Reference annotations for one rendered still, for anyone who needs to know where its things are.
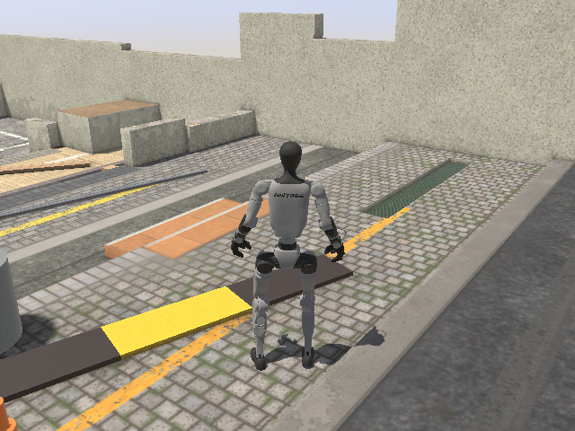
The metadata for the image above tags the left robot hand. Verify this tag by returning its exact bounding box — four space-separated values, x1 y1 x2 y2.
231 237 252 258

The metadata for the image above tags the humanoid robot torso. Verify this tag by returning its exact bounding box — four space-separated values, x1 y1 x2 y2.
269 176 310 269

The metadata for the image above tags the robot right forearm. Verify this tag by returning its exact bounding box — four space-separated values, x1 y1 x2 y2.
324 217 342 249

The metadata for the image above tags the right robot hand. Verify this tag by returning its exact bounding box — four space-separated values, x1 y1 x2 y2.
324 243 345 262

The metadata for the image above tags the left robot upper arm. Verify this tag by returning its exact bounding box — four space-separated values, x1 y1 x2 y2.
243 180 271 228

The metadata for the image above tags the robot left forearm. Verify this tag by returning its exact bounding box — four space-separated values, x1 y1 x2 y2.
234 214 252 243

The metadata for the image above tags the right robot upper arm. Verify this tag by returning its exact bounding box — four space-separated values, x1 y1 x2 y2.
308 181 333 231

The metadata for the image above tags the right robot thigh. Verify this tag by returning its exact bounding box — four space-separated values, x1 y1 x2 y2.
299 251 317 311

